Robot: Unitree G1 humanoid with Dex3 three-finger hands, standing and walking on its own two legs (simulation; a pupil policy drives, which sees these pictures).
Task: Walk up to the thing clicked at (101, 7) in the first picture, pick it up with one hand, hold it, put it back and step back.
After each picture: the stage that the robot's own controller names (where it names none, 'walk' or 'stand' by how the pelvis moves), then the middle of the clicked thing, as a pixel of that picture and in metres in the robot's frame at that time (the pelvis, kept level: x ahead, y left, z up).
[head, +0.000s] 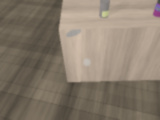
stand; (104, 8) +1.04 -0.11 -0.09
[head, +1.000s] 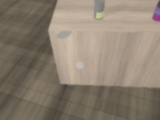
rise first; (99, 9) +0.97 -0.02 -0.07
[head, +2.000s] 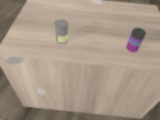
walk; (61, 32) +0.69 +0.17 -0.06
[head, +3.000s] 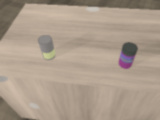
stand; (47, 47) +0.59 +0.23 -0.07
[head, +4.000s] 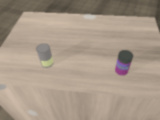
stand; (45, 55) +0.58 +0.24 -0.10
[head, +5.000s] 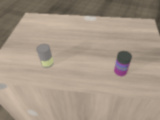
stand; (45, 56) +0.59 +0.24 -0.10
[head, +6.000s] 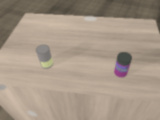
stand; (45, 57) +0.58 +0.25 -0.10
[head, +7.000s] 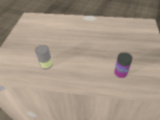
rise first; (44, 57) +0.57 +0.24 -0.10
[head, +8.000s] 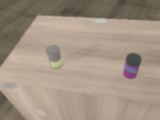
rise first; (54, 57) +0.58 +0.23 -0.09
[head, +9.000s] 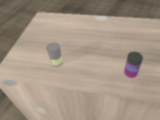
go down; (55, 55) +0.59 +0.23 -0.09
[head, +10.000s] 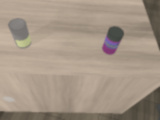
go down; (20, 34) +0.60 +0.22 -0.05
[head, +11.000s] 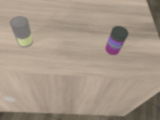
approach; (22, 32) +0.59 +0.22 -0.03
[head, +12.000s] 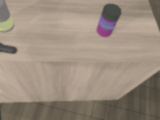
close in; (0, 14) +0.61 +0.24 +0.01
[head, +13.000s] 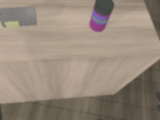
close; (19, 16) +0.60 +0.15 -0.01
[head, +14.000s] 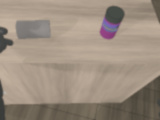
lift; (34, 29) +0.56 +0.14 -0.02
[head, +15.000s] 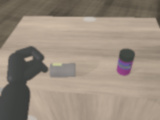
lift; (63, 70) +0.51 +0.14 -0.07
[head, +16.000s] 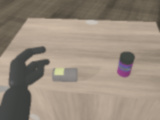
stand; (65, 74) +0.50 +0.13 -0.10
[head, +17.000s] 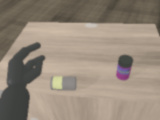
stand; (63, 83) +0.46 +0.14 -0.11
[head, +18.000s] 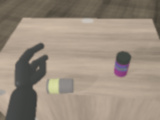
stand; (60, 85) +0.43 +0.15 -0.11
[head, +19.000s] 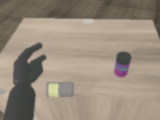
stand; (60, 89) +0.42 +0.15 -0.11
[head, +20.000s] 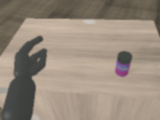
stand; out of the picture +0.23 +0.37 -0.72
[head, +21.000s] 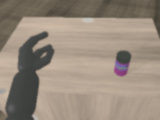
stand; out of the picture -0.10 +0.53 -0.74
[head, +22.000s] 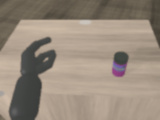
stand; out of the picture -0.42 +0.66 -0.74
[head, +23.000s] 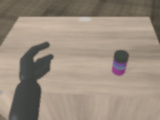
stand; out of the picture -0.73 +0.78 -0.74
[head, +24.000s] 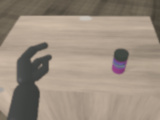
stand; out of the picture -1.03 +0.91 -0.74
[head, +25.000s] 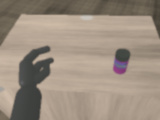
stand; out of the picture -1.34 +1.04 -0.74
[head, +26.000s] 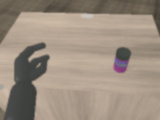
stand; out of the picture -1.62 +1.17 -0.74
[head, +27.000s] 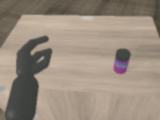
stand; out of the picture -1.92 +1.28 -0.74
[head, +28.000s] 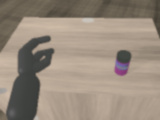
stand; out of the picture -2.22 +1.37 -0.74
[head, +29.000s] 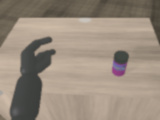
stand; out of the picture -2.53 +1.47 -0.74
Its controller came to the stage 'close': yes
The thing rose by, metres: 0.01
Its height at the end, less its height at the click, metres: -0.65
